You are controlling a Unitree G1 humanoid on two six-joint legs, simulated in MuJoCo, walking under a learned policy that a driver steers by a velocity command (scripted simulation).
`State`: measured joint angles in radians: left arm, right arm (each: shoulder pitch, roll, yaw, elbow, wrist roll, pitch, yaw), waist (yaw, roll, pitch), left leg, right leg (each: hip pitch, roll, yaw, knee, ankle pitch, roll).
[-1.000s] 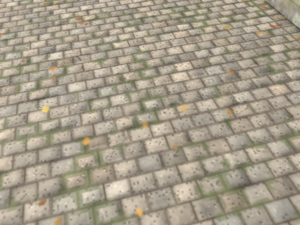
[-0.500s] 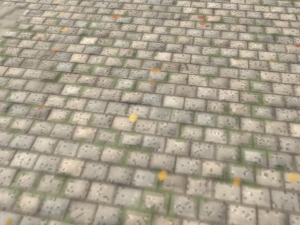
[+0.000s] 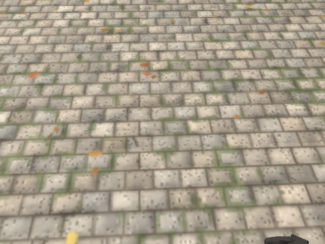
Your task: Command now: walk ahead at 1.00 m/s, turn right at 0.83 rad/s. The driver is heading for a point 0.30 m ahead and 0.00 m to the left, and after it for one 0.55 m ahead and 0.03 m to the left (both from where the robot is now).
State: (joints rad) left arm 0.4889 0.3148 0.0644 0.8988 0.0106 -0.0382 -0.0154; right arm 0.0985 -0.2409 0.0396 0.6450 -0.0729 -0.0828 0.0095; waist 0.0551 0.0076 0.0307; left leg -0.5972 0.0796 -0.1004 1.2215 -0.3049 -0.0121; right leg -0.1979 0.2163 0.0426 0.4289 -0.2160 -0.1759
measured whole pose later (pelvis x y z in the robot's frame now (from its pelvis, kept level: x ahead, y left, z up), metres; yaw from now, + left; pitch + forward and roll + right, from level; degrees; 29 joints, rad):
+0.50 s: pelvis +0.37 +0.05 +0.01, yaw -13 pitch +1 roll +2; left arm 0.09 0.30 0.03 0.69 -0.01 -0.03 0.02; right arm 0.26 -0.28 -0.03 0.82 0.00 -0.08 0.01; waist -0.06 -0.03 0.08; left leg -0.26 -0.03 0.06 0.35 -0.12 0.03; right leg -0.59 -0.03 0.08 0.85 -0.25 0.05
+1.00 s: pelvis +0.46 +0.01 +0.00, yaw -13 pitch +0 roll +1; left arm 0.13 0.22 0.03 0.77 0.01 0.00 0.01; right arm 0.20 -0.25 -0.02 0.93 -0.01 0.00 -0.03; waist -0.02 -0.01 0.01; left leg -0.17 0.03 0.03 0.54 -0.38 -0.03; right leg -0.34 0.03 0.04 0.59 -0.24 -0.02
